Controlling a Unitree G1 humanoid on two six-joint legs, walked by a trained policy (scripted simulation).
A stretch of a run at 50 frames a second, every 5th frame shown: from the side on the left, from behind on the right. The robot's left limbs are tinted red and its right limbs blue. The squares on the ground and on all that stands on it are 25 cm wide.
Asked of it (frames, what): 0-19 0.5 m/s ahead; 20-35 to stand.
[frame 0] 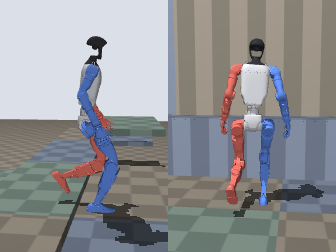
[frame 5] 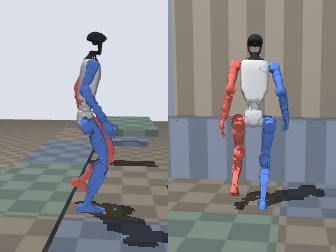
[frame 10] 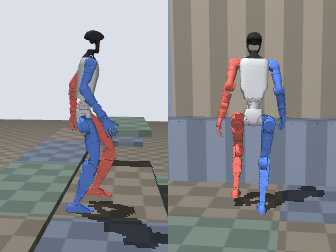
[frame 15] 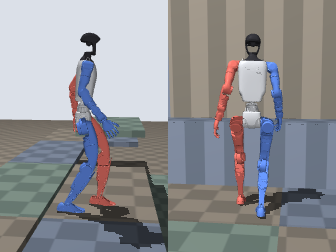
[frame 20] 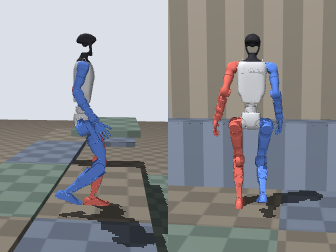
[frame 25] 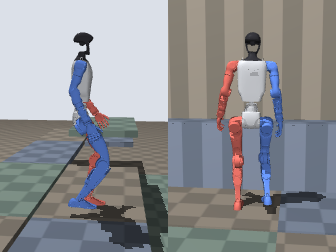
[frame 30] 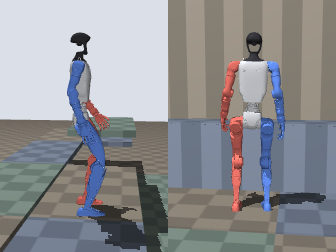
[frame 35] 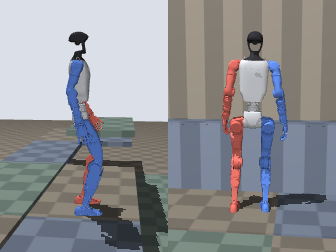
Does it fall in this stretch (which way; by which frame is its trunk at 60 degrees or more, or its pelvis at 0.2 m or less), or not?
no
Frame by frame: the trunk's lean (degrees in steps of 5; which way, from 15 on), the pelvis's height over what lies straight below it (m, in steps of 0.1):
0: 10, 0.7
5: 10, 0.8
10: 10, 0.8
15: 5, 0.8
20: 5, 0.8
25: 0, 0.8
30: 0, 0.8
35: 5, 0.8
